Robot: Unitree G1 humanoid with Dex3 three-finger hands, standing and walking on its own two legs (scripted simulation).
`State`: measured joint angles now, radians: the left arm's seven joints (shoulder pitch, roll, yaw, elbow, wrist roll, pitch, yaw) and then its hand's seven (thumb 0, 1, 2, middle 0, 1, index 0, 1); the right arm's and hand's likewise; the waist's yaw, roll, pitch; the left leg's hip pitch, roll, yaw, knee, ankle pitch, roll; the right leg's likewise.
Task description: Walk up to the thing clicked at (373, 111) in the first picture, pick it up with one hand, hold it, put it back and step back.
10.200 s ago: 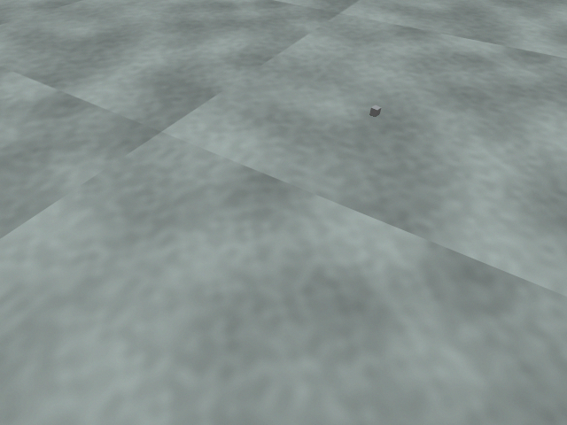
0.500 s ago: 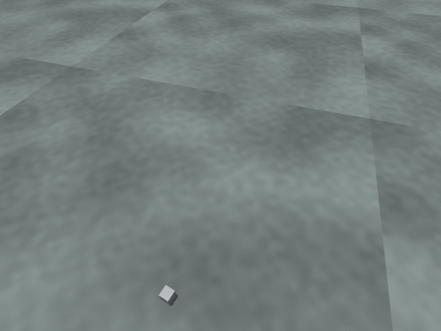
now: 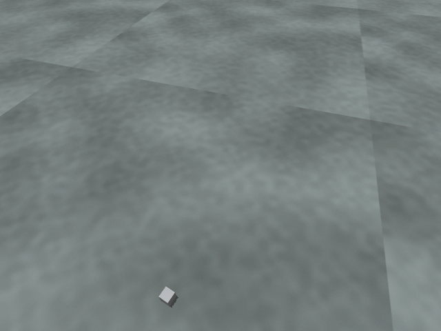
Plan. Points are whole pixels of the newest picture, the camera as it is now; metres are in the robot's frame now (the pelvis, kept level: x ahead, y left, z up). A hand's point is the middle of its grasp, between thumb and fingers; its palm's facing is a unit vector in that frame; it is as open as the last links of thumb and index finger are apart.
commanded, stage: stand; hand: left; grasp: from above
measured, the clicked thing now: (167, 296) +0.43 +0.24 -0.76
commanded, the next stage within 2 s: rise first in 0.24 s
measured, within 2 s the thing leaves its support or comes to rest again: neither
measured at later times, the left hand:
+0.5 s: hand out of the picture +0.12 +0.25 -0.16, palm faces +0.01 -0.94 -0.34, open 7.9 cm
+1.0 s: hand out of the picture +0.13 +0.27 -0.23, palm faces -0.06 -0.83 -0.56, open 13.9 cm
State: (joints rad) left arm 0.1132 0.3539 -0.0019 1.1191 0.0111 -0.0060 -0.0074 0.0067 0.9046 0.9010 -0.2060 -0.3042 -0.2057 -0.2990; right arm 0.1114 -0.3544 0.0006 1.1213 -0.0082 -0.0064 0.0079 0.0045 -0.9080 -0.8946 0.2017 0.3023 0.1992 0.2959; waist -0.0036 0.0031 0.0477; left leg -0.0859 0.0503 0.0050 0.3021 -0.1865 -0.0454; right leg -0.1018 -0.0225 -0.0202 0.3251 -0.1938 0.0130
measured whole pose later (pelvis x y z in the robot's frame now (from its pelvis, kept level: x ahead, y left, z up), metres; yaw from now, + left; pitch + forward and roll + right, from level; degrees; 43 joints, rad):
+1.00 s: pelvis -0.02 +0.02 -0.07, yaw +0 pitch +15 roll -1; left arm 0.07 0.25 0.15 0.72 0.27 0.26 0.19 0.00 -0.53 1.00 -0.12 -1.07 -0.12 -1.07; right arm 0.19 -0.23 -0.04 0.64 -0.01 -0.09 -0.03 0.01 -0.95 -0.91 0.20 0.30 0.20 0.30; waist -0.01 0.00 -0.08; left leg -0.79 0.05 -0.02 1.00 -0.47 -0.03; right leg -0.78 -0.03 -0.01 0.97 -0.45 0.03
